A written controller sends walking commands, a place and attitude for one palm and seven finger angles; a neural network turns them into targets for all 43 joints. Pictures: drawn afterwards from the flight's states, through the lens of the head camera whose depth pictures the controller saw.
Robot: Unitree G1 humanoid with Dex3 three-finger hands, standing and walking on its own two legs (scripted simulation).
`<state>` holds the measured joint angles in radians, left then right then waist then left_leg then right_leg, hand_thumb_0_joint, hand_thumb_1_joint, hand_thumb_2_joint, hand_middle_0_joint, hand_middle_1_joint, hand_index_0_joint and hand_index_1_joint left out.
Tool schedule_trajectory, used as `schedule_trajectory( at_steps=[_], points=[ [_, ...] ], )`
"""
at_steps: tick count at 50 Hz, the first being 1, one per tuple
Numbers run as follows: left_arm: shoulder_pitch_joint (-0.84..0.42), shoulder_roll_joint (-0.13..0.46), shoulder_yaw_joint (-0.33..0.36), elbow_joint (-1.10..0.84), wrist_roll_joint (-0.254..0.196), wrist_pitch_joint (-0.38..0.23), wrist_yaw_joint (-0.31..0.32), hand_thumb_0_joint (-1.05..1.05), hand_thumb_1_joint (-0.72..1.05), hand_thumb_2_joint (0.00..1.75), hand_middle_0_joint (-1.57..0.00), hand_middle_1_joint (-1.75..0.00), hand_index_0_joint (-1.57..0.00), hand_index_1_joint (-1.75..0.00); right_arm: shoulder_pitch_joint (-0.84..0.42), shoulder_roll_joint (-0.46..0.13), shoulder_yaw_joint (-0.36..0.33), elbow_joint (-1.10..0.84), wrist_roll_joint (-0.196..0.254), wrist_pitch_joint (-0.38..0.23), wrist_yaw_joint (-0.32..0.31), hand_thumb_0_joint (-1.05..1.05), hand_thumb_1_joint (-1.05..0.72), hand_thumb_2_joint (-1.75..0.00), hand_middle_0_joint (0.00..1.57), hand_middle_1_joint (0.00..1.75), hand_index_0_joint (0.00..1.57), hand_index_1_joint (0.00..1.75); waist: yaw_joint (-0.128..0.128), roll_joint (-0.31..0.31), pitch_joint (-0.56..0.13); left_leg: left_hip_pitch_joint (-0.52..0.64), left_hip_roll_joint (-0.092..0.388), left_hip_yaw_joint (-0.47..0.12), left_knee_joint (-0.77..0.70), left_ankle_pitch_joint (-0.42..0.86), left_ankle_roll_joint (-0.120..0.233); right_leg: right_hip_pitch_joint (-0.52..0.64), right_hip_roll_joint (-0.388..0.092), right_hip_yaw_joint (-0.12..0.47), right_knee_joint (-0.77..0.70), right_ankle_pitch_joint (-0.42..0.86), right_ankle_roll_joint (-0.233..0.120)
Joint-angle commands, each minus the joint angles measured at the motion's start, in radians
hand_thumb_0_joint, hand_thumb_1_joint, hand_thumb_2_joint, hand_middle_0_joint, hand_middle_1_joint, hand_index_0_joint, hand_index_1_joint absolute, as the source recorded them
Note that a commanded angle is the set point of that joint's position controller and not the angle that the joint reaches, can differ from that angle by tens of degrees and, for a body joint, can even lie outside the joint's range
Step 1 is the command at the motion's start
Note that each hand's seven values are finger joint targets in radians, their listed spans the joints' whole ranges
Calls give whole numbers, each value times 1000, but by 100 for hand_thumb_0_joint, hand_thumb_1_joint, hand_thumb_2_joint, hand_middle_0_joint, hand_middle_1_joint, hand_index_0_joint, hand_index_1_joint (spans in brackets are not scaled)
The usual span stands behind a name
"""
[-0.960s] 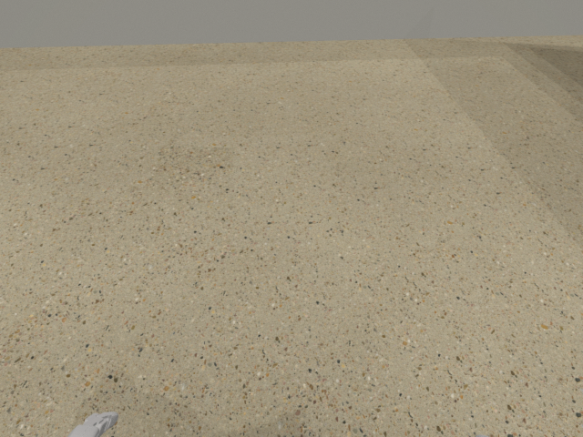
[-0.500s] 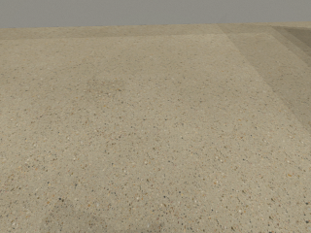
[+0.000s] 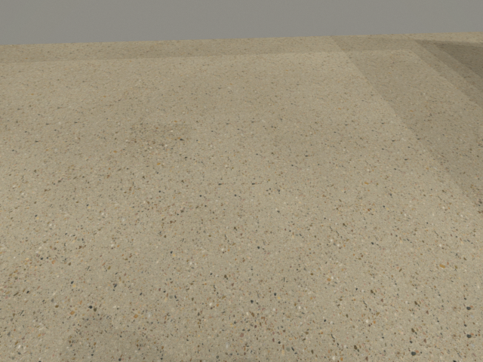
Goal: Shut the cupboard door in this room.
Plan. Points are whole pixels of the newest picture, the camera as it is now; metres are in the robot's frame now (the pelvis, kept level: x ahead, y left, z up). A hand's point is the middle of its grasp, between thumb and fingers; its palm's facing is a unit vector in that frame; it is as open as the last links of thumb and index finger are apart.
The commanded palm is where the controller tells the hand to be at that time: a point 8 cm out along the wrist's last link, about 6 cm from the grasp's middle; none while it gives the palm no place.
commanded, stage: turn or walk to find it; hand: left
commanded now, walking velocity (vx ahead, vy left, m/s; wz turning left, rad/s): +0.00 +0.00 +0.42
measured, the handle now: out of the picture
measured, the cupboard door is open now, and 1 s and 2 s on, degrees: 86 86 86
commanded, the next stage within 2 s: none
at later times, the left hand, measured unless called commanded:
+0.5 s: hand out of the picture +0.02 +0.23 -0.18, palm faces +0.14 -0.96 -0.25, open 7.4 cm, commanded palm none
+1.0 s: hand out of the picture -0.11 +0.19 -0.18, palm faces +0.42 -0.88 -0.23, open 7.4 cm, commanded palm none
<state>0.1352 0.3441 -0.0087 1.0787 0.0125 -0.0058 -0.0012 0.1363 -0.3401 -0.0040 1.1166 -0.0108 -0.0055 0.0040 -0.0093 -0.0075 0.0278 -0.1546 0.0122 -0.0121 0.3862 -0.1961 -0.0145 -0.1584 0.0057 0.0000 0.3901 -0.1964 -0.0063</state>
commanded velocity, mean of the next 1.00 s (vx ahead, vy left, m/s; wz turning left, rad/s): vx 0.00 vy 0.00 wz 0.42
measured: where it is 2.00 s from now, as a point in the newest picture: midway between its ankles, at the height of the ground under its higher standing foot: outside the picture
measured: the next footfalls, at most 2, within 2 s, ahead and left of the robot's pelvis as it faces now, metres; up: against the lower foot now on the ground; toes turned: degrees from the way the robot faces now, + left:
right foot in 0.64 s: +0.01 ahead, -0.13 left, +0.00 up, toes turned +13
left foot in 1.04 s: -0.10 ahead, +0.12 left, +0.00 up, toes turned +29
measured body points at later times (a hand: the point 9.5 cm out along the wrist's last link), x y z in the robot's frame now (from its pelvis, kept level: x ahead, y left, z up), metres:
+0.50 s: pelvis -0.02 +0.01 -0.01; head +0.02 +0.03 +0.44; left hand +0.02 +0.28 -0.16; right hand +0.05 -0.22 -0.16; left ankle +0.01 +0.13 -0.74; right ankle -0.04 -0.13 -0.70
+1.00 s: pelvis -0.06 -0.01 -0.01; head -0.04 +0.02 +0.44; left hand -0.13 +0.23 -0.17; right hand +0.10 -0.23 -0.15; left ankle -0.13 +0.10 -0.72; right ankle -0.03 -0.14 -0.74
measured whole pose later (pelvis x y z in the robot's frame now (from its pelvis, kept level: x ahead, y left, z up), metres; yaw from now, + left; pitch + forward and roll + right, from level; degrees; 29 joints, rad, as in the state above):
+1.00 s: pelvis -0.06 -0.01 -0.01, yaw +25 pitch +0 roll +0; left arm 0.27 0.21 0.03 0.93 0.04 0.01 0.03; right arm 0.19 -0.25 -0.08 0.98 -0.01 0.08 0.01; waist 0.01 -0.03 0.07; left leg -0.34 0.03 0.03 0.78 -0.42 -0.06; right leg -0.22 -0.12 -0.18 0.56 -0.33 0.03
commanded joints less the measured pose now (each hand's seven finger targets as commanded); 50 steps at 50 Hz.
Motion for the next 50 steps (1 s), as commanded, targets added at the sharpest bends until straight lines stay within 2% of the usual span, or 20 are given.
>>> schedule_trajectory(
  at_steps=[1, 5, 10, 12, 14, 16, 18, 21, 25, 29, 30, 31, 32, 33, 34, 36, 38, 43, 47, 50],
  points=[
    [-34, 179, 44, -68, -3, -12, 15, 0, 90, 90, -20, -30, -20, -30, -37, -172, -30, -75, -2, -21, -12, 0, -90, -90, 20, 30, 20, 30, 12, 5, -44, -42, 97, -98, -39, 106, 40, 9, -139, 99, -45, 47, -19],
    [22, 106, 35, -74, -2, 16, 26, 0, 90, 90, -20, -30, -20, -30, 9, -78, -18, -86, -5, 7, -8, 0, -90, -90, 20, 30, 20, 30, 18, -21, -21, -125, 72, -92, 31, 87, 25, -12, -167, 97, -21, 15, -8],
    [30, 129, 52, -126, 3, 28, 33, 0, 90, 90, -20, -30, -20, -30, 56, -66, -36, -123, -4, 28, -6, 0, -90, -90, 20, 30, 20, 30, 6, -86, -43, -144, 36, -60, 186, 52, 19, -70, -256, 116, -13, 17, -62],
    [16, 121, 55, -151, 6, 31, 35, 0, 90, 90, -20, -30, -20, -30, 81, -63, -44, -135, -3, 31, -5, 0, -90, -90, 20, 30, 20, 30, -6, -73, -49, -132, 38, -76, 199, 51, 26, -106, -256, 94, 25, 17, -67],
    [2, 94, 56, -175, 5, 35, 35, 0, 90, 90, -20, -30, -20, -30, 100, -69, -51, -146, -7, 29, -2, 0, -90, -90, 20, 30, 20, 30, -16, 12, -43, -141, 79, -169, 119, 103, 52, -142, -186, 11, 133, -45, -25],
    [2, 39, 55, -194, 0, 36, 36, 0, 90, 90, -20, -30, -20, -30, 114, -121, -66, -165, -13, 20, -8, 0, -90, -90, 20, 30, 20, 30, -19, 206, -26, -151, 220, -448, -69, 182, 154, -190, -28, -75, 375, -216, 41],
    [21, 32, 60, -203, 3, 36, 40, 0, 90, 90, -20, -30, -20, -30, 132, -121, -78, -176, -8, 14, -20, 0, -90, -90, 20, 30, 20, 30, -17, 225, -64, -55, 260, -515, -88, 314, 238, -293, -36, 15, 590, -359, 37],
    [39, -2, 62, -197, -3, 31, 36, 0, 90, 90, -20, -30, -20, -30, 110, -94, -82, -190, -11, 19, -30, 0, -90, -90, 20, 30, 20, 30, -5, 175, -98, -10, 204, -423, -23, 357, 223, -297, -38, 29, 573, -322, 44],
    [41, -41, 61, -212, -10, 26, 33, 0, 90, 90, -20, -30, -20, -30, 151, -84, -96, -189, -14, 26, -32, 0, -90, -90, 20, 30, 20, 30, -27, 161, -143, 52, 167, -435, 4, 413, 208, -240, -1, 8, 394, -306, 52],
    [134, -32, 71, -195, -13, 23, 37, 0, 90, 90, -20, -30, -20, -30, 114, -70, -104, -211, -8, 38, -22, 0, -90, -90, 20, 30, 20, 30, 13, 159, -145, -87, 98, -411, 36, 257, 139, -19, 15, -14, 95, -124, 49],
    [179, -4, 80, -184, -8, 20, 40, 0, 90, 90, -20, -30, -20, -30, 89, -52, -104, -222, -2, 41, -17, 0, -90, -90, 20, 30, 20, 30, 37, 107, -135, -211, 54, -365, 72, 99, 93, 106, -28, 1, -16, -46, 42],
    [190, 65, 97, -186, 8, 14, 46, 0, 90, 90, -20, -30, -20, -30, 93, 5, -98, -239, 4, 44, -11, 0, -90, -90, 20, 30, 20, 30, 43, -97, -97, -418, -38, -232, 241, -139, 27, 210, -227, 179, -109, -151, -19],
    [159, 140, 107, -207, 16, 11, 48, 0, 90, 90, -20, -30, -20, -30, 70, 31, -97, -266, -4, 44, -12, 0, -90, -90, 20, 30, 20, 30, 53, -286, -37, -526, -122, -72, 500, -329, -28, 120, -465, 436, -175, -104, -128],
    [131, 118, 99, -224, 8, 13, 51, 0, 90, 90, -20, -30, -20, -30, 42, -15, -110, -264, -15, 45, -9, 0, -90, -90, 20, 30, 20, 30, 46, -156, -11, -463, -57, -114, 648, -331, -13, -31, -477, 363, -158, -50, -160],
    [64, 78, 97, -236, 10, 5, 53, 0, 90, 90, -20, -30, -20, -30, 70, -9, -111, -243, -15, 57, -1, 0, -90, -90, 20, 30, 20, 30, 5, -171, 15, -435, -35, -119, 718, -265, -10, -101, -405, 279, -168, -86, -143],
    [17, 42, 79, -240, 10, 2, 44, 0, 90, 90, -20, -30, -20, -30, 103, 8, -109, -204, -12, 65, 9, 0, -90, -90, 20, 30, 20, 30, -28, -151, 75, -411, -21, -67, 821, -176, -23, -153, -308, 156, -135, -28, -117],
    [36, 27, 75, -238, 12, -2, 42, 0, 90, 90, -20, -30, -20, -30, 126, 27, -103, -193, -10, 65, 12, 0, -90, -90, 20, 30, 20, 30, -32, -143, 80, -408, -18, -29, 830, -131, -35, -128, -277, 71, -109, 49, -105],
    [150, 53, 83, -205, 17, 0, 42, 0, 90, 90, -20, -30, -20, -30, 24, 33, -88, -222, -6, 66, 12, 0, -90, -90, 20, 30, 20, 30, 28, -163, 69, -392, 9, 21, 662, -195, -51, -29, -318, 43, -76, 158, -135],
    [190, 87, 99, -189, 25, 5, 40, 0, 90, 90, -20, -30, -20, -30, -19, 47, -71, -236, 3, 46, 10, 0, -90, -90, 20, 30, 20, 30, 58, -191, -5, -279, 4, 77, 390, -274, -40, 57, -348, 15, 27, 385, -146],
    [165, 91, 104, -183, 13, 11, 37, 0, 90, 90, -20, -30, -20, -30, 82, 25, -72, -209, 3, 29, 6, 0, -90, -90, 20, 30, 20, 30, 4, -156, -79, -67, -8, 95, 85, -56, -20, 11, -312, -65, 176, 409, -62]
  ],
)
